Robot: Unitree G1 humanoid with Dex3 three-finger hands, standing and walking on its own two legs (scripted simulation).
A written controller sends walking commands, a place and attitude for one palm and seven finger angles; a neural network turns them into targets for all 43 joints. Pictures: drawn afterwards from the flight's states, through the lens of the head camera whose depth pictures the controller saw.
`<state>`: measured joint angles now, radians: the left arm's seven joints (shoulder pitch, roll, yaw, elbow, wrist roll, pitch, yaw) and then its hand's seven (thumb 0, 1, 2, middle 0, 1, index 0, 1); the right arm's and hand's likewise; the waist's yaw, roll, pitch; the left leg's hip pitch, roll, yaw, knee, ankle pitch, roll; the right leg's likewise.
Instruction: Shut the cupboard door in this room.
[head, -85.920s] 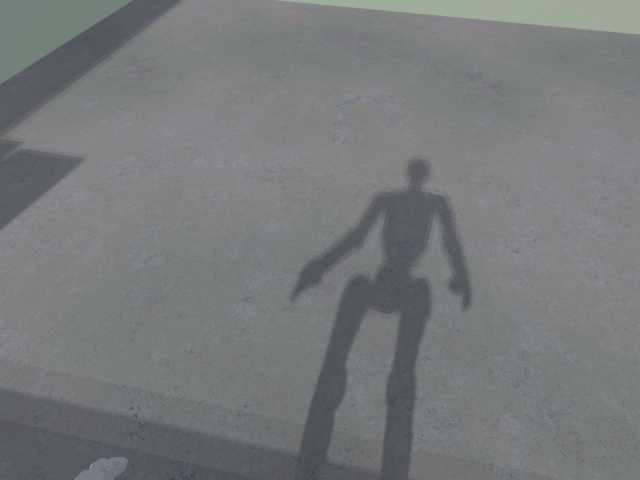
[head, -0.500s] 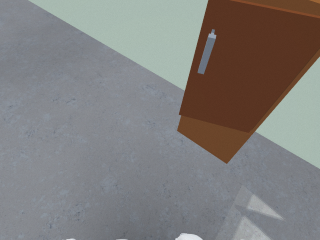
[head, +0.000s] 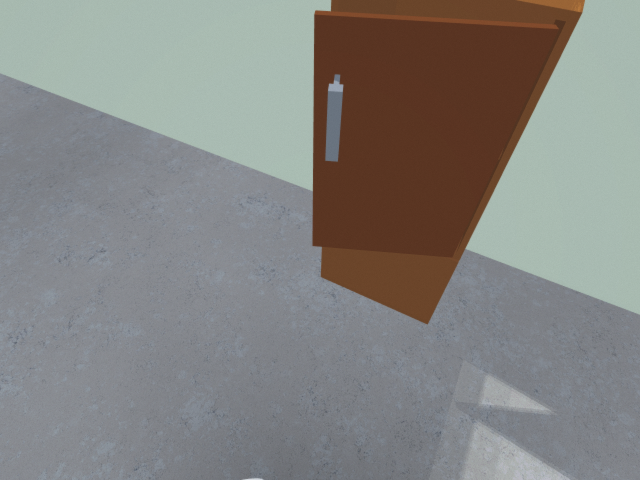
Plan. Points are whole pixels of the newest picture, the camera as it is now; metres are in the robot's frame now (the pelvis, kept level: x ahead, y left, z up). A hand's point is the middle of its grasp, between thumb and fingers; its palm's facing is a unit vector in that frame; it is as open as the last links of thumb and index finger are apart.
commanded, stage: take the last steps up to it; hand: left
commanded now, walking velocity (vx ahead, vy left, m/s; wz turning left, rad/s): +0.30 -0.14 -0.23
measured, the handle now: (334, 118) +0.71 +0.00 +0.06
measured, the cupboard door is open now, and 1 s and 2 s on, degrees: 22 22 22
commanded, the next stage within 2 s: come to a stop and stand still in 0.66 s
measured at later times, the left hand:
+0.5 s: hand (269, 401) +0.26 +0.09 -0.17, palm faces -0.19 -0.96 -0.20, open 7.3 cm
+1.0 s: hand (308, 402) +0.27 +0.03 -0.18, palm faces -0.03 -0.99 -0.14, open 7.3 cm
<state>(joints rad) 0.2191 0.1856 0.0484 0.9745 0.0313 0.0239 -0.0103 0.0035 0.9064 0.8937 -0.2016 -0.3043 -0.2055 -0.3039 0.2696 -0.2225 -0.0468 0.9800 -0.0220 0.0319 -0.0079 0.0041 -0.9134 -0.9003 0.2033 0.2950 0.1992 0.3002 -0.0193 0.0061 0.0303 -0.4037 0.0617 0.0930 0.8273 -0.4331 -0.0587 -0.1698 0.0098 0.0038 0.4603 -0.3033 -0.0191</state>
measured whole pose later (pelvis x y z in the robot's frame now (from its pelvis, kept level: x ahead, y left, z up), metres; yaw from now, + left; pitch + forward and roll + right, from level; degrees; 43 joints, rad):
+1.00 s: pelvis +0.26 -0.12 +0.00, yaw -6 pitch +1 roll +0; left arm 0.27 0.13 0.00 1.10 0.01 0.01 0.04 0.00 0.92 0.89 -0.20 -0.30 -0.20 -0.30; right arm 0.11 -0.13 0.01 1.03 0.00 0.00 -0.04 0.00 -0.91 -0.90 0.20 0.30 0.20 0.30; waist 0.04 -0.03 0.05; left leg -0.27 0.01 0.13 0.50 -0.23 0.05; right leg -0.10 0.01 -0.11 0.45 -0.33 -0.02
